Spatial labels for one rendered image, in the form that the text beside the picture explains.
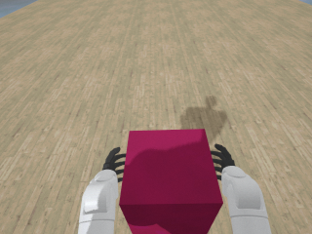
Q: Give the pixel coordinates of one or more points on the robot left forearm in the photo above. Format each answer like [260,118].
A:
[98,206]

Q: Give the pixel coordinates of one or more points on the carton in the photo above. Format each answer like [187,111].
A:
[169,183]

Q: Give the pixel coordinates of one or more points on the robot right hand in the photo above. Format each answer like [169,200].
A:
[226,159]

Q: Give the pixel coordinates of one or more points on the robot left hand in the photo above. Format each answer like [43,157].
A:
[110,162]

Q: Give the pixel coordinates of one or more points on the robot right forearm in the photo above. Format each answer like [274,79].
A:
[245,202]

